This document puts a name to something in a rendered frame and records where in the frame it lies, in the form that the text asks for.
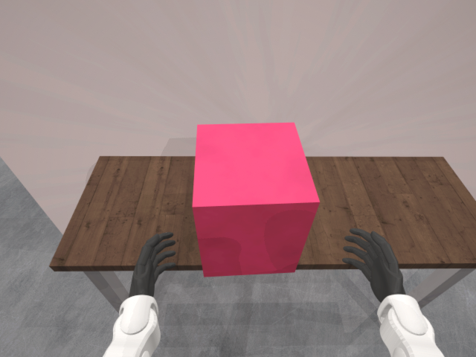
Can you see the left robot forearm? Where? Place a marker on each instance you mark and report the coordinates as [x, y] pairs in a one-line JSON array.
[[136, 332]]

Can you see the table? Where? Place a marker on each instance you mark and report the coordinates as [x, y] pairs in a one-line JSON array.
[[418, 204]]

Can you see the left robot hand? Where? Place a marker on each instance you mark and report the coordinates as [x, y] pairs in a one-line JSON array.
[[146, 271]]

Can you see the right robot forearm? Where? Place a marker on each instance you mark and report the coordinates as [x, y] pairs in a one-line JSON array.
[[404, 329]]

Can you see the carton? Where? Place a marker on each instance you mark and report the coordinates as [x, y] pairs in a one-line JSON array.
[[254, 199]]

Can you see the right robot hand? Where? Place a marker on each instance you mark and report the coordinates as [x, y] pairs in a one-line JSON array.
[[381, 268]]

